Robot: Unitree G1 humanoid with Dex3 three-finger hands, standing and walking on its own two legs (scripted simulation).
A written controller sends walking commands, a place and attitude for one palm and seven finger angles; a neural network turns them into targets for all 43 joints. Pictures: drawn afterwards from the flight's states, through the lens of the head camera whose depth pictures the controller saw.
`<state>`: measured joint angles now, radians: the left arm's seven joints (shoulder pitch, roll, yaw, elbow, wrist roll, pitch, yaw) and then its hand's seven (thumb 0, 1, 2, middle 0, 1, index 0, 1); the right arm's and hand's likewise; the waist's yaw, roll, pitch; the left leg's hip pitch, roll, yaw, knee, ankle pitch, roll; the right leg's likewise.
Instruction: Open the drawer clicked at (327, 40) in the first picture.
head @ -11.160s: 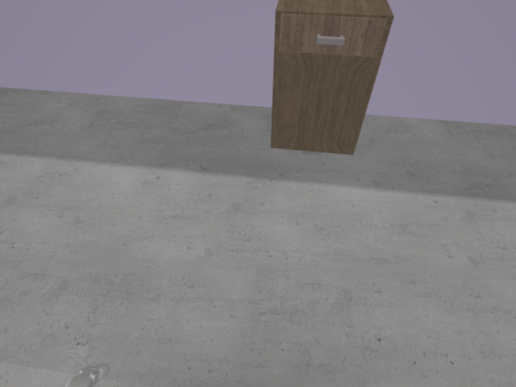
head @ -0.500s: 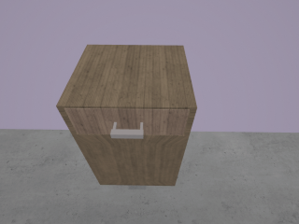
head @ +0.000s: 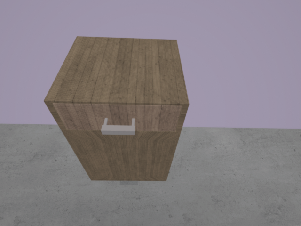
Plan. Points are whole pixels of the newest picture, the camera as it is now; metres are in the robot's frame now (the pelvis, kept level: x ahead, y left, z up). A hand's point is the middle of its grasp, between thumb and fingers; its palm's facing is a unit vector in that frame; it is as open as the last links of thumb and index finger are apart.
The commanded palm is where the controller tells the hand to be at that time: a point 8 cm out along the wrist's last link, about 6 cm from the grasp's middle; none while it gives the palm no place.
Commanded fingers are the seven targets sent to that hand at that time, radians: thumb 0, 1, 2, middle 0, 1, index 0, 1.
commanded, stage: shuffle to correct the standing spot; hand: left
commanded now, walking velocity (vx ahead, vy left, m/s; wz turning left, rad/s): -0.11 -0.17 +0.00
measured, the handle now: (119, 125) +0.47 +0.14 -0.09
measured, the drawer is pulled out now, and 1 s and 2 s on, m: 0.00 0.00 0.00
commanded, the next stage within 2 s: come to a stop and stand still in 0.18 s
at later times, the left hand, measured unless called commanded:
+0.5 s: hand out of the picture -0.02 +0.07 -0.16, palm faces +0.06 -0.97 -0.23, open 7.3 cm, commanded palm none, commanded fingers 0.00 0.90 0.90 -0.20 -0.30 -0.20 -0.30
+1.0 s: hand out of the picture -0.06 +0.12 -0.18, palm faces +0.12 -0.97 -0.22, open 7.4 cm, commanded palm none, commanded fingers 0.00 0.90 0.90 -0.20 -0.30 -0.20 -0.30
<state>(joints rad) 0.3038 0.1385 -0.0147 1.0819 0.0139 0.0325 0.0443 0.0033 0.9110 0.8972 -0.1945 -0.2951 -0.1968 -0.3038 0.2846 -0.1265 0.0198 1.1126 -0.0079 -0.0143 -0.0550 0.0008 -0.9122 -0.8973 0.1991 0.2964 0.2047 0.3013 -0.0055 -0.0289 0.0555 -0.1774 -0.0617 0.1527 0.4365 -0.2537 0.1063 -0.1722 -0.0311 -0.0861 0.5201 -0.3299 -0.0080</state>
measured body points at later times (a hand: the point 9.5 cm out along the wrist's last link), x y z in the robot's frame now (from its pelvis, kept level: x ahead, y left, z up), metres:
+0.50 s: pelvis -0.05 -0.11 +0.00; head -0.03 -0.13 +0.45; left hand -0.02 +0.12 -0.14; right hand -0.03 -0.36 -0.16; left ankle -0.05 +0.02 -0.69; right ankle -0.07 -0.22 -0.74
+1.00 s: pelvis -0.03 -0.06 -0.01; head -0.01 -0.05 +0.44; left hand -0.07 +0.17 -0.17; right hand +0.08 -0.27 -0.15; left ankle -0.02 +0.02 -0.74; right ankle -0.07 -0.19 -0.71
